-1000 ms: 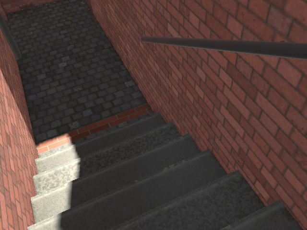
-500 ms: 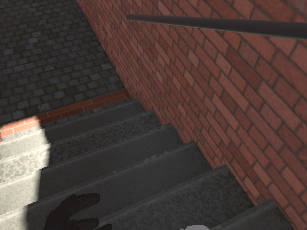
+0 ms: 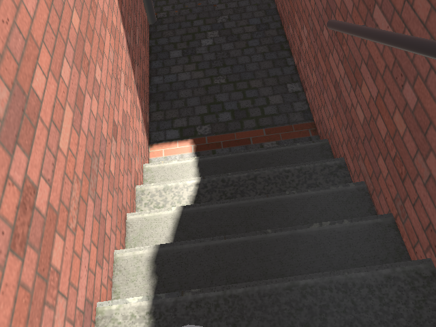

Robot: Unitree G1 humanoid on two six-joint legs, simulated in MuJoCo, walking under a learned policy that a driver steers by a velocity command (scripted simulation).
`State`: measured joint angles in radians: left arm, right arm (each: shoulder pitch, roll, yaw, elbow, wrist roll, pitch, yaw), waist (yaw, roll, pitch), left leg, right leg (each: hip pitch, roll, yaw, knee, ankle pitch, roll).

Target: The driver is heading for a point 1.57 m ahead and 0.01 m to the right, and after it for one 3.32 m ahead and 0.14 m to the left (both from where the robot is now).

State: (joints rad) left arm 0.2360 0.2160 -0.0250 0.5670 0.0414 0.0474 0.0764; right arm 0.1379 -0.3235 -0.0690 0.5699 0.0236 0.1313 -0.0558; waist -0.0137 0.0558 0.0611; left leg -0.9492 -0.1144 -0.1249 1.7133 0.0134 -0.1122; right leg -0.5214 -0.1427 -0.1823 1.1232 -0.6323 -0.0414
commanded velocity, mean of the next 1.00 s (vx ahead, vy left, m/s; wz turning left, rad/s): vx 0.16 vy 0.00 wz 0.19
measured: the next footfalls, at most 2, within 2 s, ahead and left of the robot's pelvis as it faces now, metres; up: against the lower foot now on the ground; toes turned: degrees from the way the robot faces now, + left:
left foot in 0.22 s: +0.01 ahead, +0.17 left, +0.00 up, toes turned +8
right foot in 0.90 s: +0.26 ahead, -0.14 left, -0.17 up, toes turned +10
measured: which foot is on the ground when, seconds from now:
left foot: up 0.00-0.20, down 0.22-0.90, up 0.92-1.00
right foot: down 0.00-0.22, up 0.24-0.88, down 0.90-1.00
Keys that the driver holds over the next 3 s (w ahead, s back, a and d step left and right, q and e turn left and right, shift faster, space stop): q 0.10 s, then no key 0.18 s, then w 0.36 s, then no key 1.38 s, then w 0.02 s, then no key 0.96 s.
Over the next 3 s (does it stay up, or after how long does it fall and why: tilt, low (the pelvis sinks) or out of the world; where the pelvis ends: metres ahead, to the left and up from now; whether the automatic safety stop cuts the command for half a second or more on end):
stays up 0.23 -0.05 -0.09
